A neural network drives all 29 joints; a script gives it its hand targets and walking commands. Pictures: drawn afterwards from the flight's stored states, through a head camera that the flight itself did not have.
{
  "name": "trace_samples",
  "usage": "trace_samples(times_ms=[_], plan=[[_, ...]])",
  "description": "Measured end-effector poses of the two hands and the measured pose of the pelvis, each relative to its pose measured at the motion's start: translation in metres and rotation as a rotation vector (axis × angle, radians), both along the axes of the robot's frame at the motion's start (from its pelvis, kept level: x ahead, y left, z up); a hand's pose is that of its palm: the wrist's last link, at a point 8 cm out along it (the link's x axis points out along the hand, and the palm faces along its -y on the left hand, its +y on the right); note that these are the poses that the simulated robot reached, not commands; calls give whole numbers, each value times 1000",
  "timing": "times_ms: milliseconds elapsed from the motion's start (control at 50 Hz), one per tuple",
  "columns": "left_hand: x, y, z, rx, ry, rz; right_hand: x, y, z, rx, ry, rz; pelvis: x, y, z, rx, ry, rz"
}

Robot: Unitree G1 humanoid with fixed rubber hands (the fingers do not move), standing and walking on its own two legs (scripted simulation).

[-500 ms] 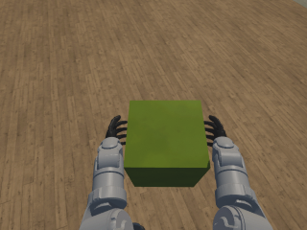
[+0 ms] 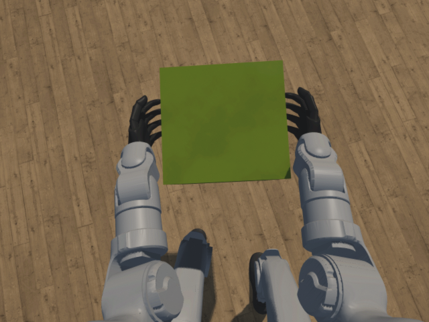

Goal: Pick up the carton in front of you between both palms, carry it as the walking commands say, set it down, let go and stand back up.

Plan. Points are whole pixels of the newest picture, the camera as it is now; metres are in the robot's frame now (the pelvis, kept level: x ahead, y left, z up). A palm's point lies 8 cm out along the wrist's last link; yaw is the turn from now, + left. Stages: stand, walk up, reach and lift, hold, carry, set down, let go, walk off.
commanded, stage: set down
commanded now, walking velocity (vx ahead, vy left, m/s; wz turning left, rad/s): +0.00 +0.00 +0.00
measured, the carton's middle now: (223, 135) +0.46 +0.07 -0.16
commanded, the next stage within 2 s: none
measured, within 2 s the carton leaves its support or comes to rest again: rests again in 1.52 s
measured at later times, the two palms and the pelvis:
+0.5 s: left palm (155, 150) +0.43 +0.24 -0.23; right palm (276, 131) +0.51 -0.05 -0.22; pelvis -0.03 +0.01 -0.13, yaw -1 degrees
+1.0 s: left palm (162, 156) +0.44 +0.25 -0.37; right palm (259, 133) +0.55 -0.02 -0.38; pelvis -0.04 +0.00 -0.22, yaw +0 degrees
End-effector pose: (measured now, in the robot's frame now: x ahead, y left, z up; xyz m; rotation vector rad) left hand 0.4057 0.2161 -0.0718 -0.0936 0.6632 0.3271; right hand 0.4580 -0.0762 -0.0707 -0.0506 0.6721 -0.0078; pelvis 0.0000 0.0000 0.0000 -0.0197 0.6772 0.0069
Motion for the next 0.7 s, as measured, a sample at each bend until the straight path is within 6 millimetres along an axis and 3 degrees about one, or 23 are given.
trace_samples(times_ms=[400, 700], plan=[[18, 15, -126, 22, 36, 61, 42, 21, -121, -44, 19, 96, -23, 9, -103, -13, 147, -8], [28, 27, -211, 41, 68, 103, 70, 38, -209, -68, 41, 180, -38, 3, -164, 7, 160, -23]])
